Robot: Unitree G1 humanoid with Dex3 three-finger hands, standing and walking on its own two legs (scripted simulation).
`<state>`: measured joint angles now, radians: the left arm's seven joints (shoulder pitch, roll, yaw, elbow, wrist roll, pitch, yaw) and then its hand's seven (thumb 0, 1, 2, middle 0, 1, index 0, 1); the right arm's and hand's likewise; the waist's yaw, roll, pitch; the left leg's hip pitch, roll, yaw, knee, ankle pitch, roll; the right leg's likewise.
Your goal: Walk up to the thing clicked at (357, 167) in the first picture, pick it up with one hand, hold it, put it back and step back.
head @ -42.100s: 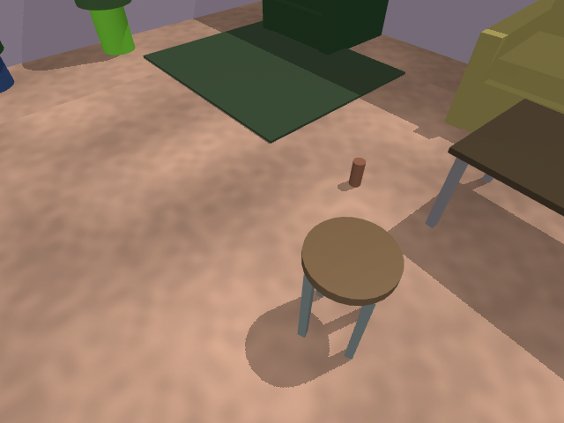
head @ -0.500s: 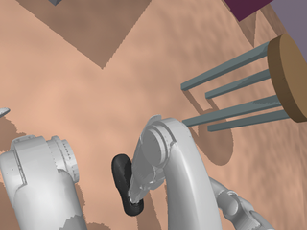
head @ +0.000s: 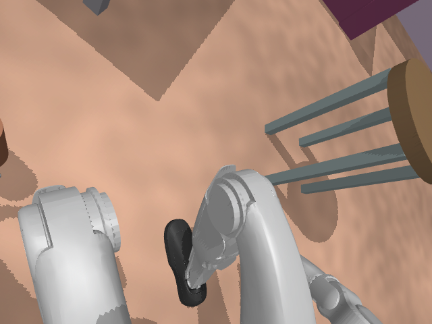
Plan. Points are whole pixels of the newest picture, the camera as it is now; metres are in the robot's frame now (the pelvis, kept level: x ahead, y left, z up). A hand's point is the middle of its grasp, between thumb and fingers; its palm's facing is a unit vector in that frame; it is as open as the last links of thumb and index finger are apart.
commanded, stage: withdraw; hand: left
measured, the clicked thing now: out of the picture +0.42 +0.28 -0.21
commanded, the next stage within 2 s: rise in 0.04 s
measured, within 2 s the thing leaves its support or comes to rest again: neither
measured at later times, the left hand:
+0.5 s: hand out of the picture +0.33 +0.41 -0.02, palm faces +0.34 -0.85 -0.40, open 17.4 cm
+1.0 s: hand out of the picture +0.26 +0.29 +0.19, palm faces +0.33 -0.85 -0.40, open 17.2 cm
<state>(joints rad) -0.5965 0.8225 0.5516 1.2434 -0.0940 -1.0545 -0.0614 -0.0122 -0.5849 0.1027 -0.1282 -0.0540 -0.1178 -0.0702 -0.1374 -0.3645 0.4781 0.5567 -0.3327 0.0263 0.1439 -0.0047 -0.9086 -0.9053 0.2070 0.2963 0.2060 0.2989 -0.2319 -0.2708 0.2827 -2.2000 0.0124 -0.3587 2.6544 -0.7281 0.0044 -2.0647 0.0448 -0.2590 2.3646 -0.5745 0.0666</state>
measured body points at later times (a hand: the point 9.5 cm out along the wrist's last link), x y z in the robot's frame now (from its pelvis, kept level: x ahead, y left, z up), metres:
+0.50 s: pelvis +0.01 +0.00 +0.07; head +0.20 +0.12 +0.46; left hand +0.31 +0.45 +0.01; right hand +0.21 -0.23 -0.03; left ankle +0.08 +0.12 -0.26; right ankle +0.15 -0.12 -0.26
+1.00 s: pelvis +0.06 -0.02 +0.29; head +0.20 +0.04 +0.72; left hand +0.24 +0.34 +0.22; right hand +0.31 -0.22 +0.19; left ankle +0.08 +0.12 -0.26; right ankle +0.15 -0.12 -0.26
